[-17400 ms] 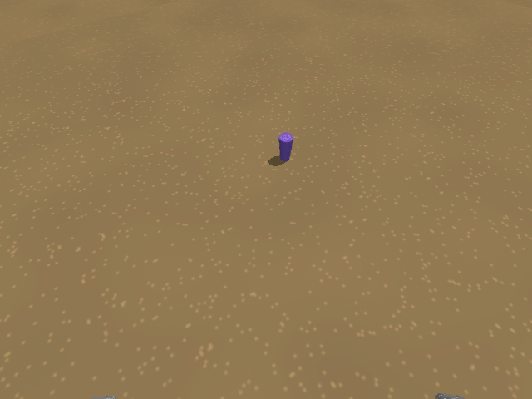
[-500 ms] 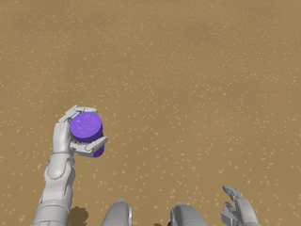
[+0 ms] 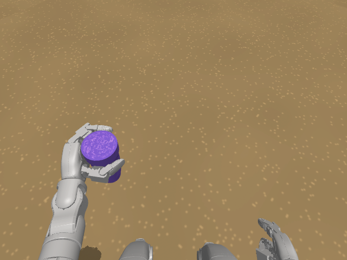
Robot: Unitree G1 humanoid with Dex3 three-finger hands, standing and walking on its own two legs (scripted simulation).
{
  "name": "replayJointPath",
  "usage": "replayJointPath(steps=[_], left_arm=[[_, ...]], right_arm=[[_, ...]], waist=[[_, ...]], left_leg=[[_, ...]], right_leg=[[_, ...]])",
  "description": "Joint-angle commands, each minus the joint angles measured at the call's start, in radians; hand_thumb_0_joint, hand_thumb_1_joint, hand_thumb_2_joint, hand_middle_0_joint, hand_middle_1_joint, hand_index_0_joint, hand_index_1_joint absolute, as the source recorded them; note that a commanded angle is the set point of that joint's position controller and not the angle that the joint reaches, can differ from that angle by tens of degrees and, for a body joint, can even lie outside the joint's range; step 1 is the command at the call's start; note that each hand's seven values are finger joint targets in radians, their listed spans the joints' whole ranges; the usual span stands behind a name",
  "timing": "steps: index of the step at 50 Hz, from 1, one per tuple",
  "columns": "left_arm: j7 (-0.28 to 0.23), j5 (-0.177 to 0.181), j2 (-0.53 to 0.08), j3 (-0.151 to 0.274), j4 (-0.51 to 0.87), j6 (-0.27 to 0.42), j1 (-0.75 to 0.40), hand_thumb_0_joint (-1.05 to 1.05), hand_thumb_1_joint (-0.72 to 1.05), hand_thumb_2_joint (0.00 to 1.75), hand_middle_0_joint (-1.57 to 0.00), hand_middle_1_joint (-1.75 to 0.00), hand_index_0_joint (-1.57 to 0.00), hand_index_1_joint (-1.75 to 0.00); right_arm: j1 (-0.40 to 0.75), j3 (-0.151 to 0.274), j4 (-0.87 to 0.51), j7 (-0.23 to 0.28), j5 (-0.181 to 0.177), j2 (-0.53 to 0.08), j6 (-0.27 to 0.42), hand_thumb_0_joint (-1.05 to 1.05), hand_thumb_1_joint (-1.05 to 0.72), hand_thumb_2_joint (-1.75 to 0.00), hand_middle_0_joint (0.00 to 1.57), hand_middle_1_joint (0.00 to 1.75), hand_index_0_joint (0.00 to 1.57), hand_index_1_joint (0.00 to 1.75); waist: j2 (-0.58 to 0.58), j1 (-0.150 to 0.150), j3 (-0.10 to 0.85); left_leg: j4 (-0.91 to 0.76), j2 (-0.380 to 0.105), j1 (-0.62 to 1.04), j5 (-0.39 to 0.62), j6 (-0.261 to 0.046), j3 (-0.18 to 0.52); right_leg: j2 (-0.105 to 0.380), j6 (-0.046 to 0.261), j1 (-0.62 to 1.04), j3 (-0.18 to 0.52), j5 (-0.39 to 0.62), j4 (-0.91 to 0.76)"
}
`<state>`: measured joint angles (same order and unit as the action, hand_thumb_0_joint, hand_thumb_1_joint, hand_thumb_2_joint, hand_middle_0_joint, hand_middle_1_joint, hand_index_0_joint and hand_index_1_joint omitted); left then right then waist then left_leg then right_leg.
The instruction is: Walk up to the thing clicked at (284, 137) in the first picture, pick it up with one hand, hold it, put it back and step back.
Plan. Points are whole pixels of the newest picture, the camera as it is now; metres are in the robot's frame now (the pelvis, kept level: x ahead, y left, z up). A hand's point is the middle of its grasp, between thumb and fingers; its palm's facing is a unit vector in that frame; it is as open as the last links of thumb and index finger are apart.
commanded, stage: hold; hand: left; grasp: from the side
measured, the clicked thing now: (106, 161) +0.32 +0.17 +0.00
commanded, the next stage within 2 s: none
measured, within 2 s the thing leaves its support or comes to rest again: neither
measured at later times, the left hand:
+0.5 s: hand (99, 157) +0.31 +0.17 +0.05, palm faces +0.07 -1.00 -0.03, open 9.7 cm
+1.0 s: hand (98, 160) +0.30 +0.17 +0.05, palm faces +0.09 -1.00 -0.03, open 9.7 cm
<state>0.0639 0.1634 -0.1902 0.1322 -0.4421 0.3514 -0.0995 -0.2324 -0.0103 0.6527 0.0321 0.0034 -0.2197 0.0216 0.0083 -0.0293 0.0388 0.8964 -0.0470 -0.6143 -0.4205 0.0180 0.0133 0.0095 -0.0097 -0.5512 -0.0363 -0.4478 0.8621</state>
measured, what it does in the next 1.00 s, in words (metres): stands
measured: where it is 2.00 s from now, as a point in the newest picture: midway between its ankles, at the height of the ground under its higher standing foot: outside the picture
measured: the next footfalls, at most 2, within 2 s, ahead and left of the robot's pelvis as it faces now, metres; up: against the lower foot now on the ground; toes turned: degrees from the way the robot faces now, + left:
none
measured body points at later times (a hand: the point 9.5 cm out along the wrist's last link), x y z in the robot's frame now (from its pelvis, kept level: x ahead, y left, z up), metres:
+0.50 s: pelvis -0.01 +0.01 +0.01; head +0.03 +0.01 +0.46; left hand +0.30 +0.22 +0.05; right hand +0.12 -0.23 -0.10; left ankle +0.02 +0.13 -0.70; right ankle -0.01 -0.13 -0.69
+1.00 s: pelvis -0.02 +0.00 +0.01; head +0.02 +0.01 +0.46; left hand +0.29 +0.22 +0.05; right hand +0.12 -0.24 -0.10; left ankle +0.02 +0.13 -0.70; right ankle -0.01 -0.13 -0.69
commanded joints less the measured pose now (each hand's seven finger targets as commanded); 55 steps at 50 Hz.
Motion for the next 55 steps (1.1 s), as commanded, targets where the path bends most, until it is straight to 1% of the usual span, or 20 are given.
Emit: replayJointPath(steps=[1,4,6,9,12,16,20,22,24,27,33,35,39,43,44,45,46,48,52,55], left_arm=[[-0.01,0.03,-0.132,0.057,0.306,0.115,-0.328,0.0,0.17,1.14,-1.23,-1.33,-1.24,-1.33],[-0.013,0.021,-0.16,0.066,0.335,0.117,-0.351,0.0,0.2,1.14,-1.23,-1.33,-1.24,-1.33],[-0.009,0.022,-0.105,0.022,0.303,0.107,-0.311,0.0,0.21,1.15,-1.23,-1.33,-1.24,-1.33],[-0.016,0.03,-0.153,0.069,0.343,0.11,-0.371,0.0,0.23,1.15,-1.23,-1.34,-1.24,-1.34],[-0.018,0.021,-0.13,0.033,0.36,0.108,-0.34,0.0,0.24,1.13,-1.22,-1.32,-1.23,-1.31],[-0.021,0.029,-0.137,0.049,0.361,0.104,-0.343,0.0,0.22,1.14,-1.22,-1.32,-1.23,-1.32],[-0.02,0.023,-0.088,-0.002,0.296,0.087,-0.311,0.0,0.22,1.15,-1.21,-1.33,-1.23,-1.33],[-0.027,0.019,-0.138,0.039,0.316,0.094,-0.349,0.0,0.18,1.15,-1.22,-1.33,-1.23,-1.33],[-0.022,0.014,-0.113,0.008,0.317,0.088,-0.328,0.0,0.21,1.13,-1.2,-1.3,-1.21,-1.3],[-0.035,0.021,-0.156,0.067,0.327,0.099,-0.351,0.0,0.21,1.16,-1.21,-1.33,-1.22,-1.33],[-0.036,0.015,-0.152,0.048,0.374,0.115,-0.346,0.0,0.21,1.15,-1.2,-1.32,-1.21,-1.33],[-0.026,0.015,-0.11,0.025,0.281,0.106,-0.285,0.0,0.21,1.16,-1.21,-1.33,-1.22,-1.33],[-0.026,0.019,-0.149,0.039,0.384,0.118,-0.381,0.0,0.2,1.14,-1.2,-1.32,-1.21,-1.32],[-0.024,0.024,-0.105,0.036,0.25,0.107,-0.308,0.0,0.21,1.16,-1.2,-1.33,-1.21,-1.33],[-0.028,0.029,-0.134,0.056,0.319,0.117,-0.365,0.0,0.23,1.17,-1.2,-1.33,-1.21,-1.33],[-0.022,0.027,-0.116,0.034,0.296,0.118,-0.361,0.0,0.21,1.16,-1.2,-1.33,-1.21,-1.33],[-0.028,0.024,-0.176,0.072,0.4,0.129,-0.4,0.0,0.23,1.15,-1.19,-1.32,-1.2,-1.32],[-0.023,0.017,-0.137,0.036,0.321,0.121,-0.335,0.0,0.19,1.15,-1.2,-1.33,-1.21,-1.32],[-0.021,0.026,-0.113,0.021,0.319,0.118,-0.342,0.0,0.23,1.14,-1.19,-1.31,-1.2,-1.31],[-0.03,0.013,-0.149,0.035,0.341,0.113,-0.379,0.0,0.19,1.14,-1.18,-1.3,-1.19,-1.3]], right_arm=[[0.021,0.053,-0.118,0.011,-0.003,-0.134,0.039,0.0,-0.93,-0.91,0.2,0.3,0.2,0.3],[0.015,0.058,-0.119,0.011,-0.005,-0.14,0.037,0.0,-0.93,-0.91,0.2,0.3,0.2,0.3],[0.015,0.052,-0.122,0.008,-0.002,-0.132,0.037,0.0,-0.93,-0.91,0.2,0.3,0.2,0.3],[0.025,0.056,-0.124,0.01,-0.008,-0.139,0.046,0.0,-0.93,-0.9,0.2,0.3,0.2,0.3],[0.032,0.05,-0.124,0.007,-0.005,-0.13,0.045,0.0,-0.92,-0.9,0.2,0.3,0.2,0.3],[0.032,0.049,-0.123,0.008,-0.009,-0.129,0.051,0.0,-0.92,-0.9,0.2,0.3,0.2,0.3],[0.03,0.047,-0.114,0.007,-0.01,-0.127,0.053,0.0,-0.92,-0.9,0.2,0.3,0.2,0.3],[0.035,0.053,-0.109,0.007,-0.01,-0.134,0.055,0.0,-0.92,-0.91,0.2,0.3,0.2,0.3],[0.032,0.048,-0.117,0.006,-0.009,-0.128,0.052,0.0,-0.92,-0.9,0.2,0.3,0.2,0.3],[0.027,0.053,-0.101,0.006,-0.01,-0.132,0.055,0.0,-0.92,-0.9,0.2,0.3,0.2,0.3],[0.035,0.052,-0.108,0.007,-0.008,-0.128,0.056,0.0,-0.92,-0.91,0.2,0.3,0.2,0.3],[0.042,0.05,-0.109,0.007,-0.006,-0.129,0.06,0.0,-0.92,-0.91,0.2,0.3,0.2,0.3],[0.046,0.05,-0.112,0.009,-0.007,-0.128,0.062,0.0,-0.93,-0.91,0.2,0.3,0.2,0.3],[0.047,0.048,-0.104,0.006,-0.01,-0.13,0.067,0.0,-0.92,-0.91,0.2,0.3,0.2,0.3],[0.051,0.049,-0.103,0.006,-0.012,-0.13,0.068,0.0,-0.92,-0.91,0.2,0.3,0.2,0.3],[0.054,0.048,-0.111,0.007,-0.009,-0.131,0.067,0.0,-0.92,-0.91,0.2,0.3,0.2,0.3],[0.051,0.053,-0.109,0.008,-0.01,-0.134,0.067,0.0,-0.92,-0.91,0.2,0.3,0.2,0.3],[0.05,0.05,-0.102,0.007,-0.01,-0.132,0.068,0.0,-0.92,-0.91,0.2,0.3,0.2,0.3],[0.048,0.047,-0.101,0.008,-0.01,-0.127,0.073,0.0,-0.92,-0.91,0.2,0.3,0.2,0.3],[0.032,0.05,-0.085,0.013,-0.008,-0.13,0.07,0.0,-0.92,-0.91,0.2,0.3,0.2,0.3]], waist=[[0.053,0.001,0.329],[0.058,-0.003,0.339],[0.056,-0.009,0.323],[0.056,0.001,0.319],[0.063,-0.002,0.288],[0.054,0.006,0.299],[0.029,-0.013,0.244],[0.044,-0.002,0.271],[0.04,-0.005,0.28],[0.035,0.007,0.283],[0.064,0.012,0.301],[0.01,-0.001,0.261],[0.057,-0.003,0.291],[0.004,-0.007,0.233],[0.028,0.005,0.248],[0.03,-0.003,0.268],[0.059,0.015,0.297],[0.04,0.004,0.239],[0.022,-0.004,0.263],[0.045,-0.003,0.286]], left_leg=[[-0.118,0.032,0.232,0.325,-0.021,-0.007],[-0.131,0.03,0.249,0.32,-0.019,-0.006],[-0.142,0.027,0.257,0.313,-0.014,0.001],[-0.155,0.028,0.252,0.284,-0.013,0.0],[-0.177,0.027,0.253,0.241,-0.009,0.001],[-0.177,0.028,0.261,0.261,-0.01,0.0],[-0.185,0.029,0.247,0.244,-0.014,-0.004],[-0.185,0.028,0.263,0.255,-0.013,-0.004],[-0.187,0.027,0.276,0.271,-0.012,-0.004],[-0.19,0.03,0.269,0.254,-0.014,-0.007],[-0.189,0.035,0.28,0.267,-0.013,-0.015],[-0.186,0.034,0.256,0.255,-0.018,-0.014],[-0.193,0.038,0.27,0.227,-0.018,-0.018],[-0.207,0.032,0.241,0.19,-0.019,-0.01],[-0.213,0.031,0.254,0.191,-0.017,-0.01],[-0.206,0.032,0.258,0.197,-0.017,-0.009],[-0.211,0.035,0.278,0.204,-0.014,-0.014],[-0.217,0.036,0.262,0.185,-0.015,-0.014],[-0.203,0.037,0.268,0.225,-0.018,-0.016],[-0.201,0.034,0.285,0.253,-0.017,-0.014]], right_leg=[[-0.027,0.015,0.108,0.003,0.368,-0.114],[-0.028,0.018,0.116,0.003,0.359,-0.12],[-0.032,0.021,0.11,-0.006,0.34,-0.122],[-0.031,0.02,0.12,-0.004,0.324,-0.132],[-0.032,0.021,0.113,-0.009,0.286,-0.144],[-0.03,0.02,0.14,-0.007,0.302,-0.15],[-0.027,0.017,0.12,-0.007,0.297,-0.165],[-0.025,0.018,0.13,-0.005,0.303,-0.164],[-0.026,0.018,0.142,-0.007,0.313,-0.167],[-0.024,0.017,0.15,-0.006,0.302,-0.169],[-0.02,0.016,0.155,0.0,0.317,-0.172],[-0.021,0.012,0.153,0.0,0.312,-0.176],[-0.017,0.012,0.153,0.007,0.293,-0.187],[-0.023,0.013,0.134,-0.002,0.257,-0.192],[-0.021,0.016,0.139,-0.003,0.254,-0.189],[-0.02,0.015,0.141,-0.001,0.259,-0.188],[-0.019,0.017,0.155,0.0,0.264,-0.192],[-0.02,0.016,0.138,-0.002,0.243,-0.196],[-0.018,0.011,0.156,0.002,0.292,-0.191],[-0.018,0.013,0.158,0.002,0.316,-0.192]])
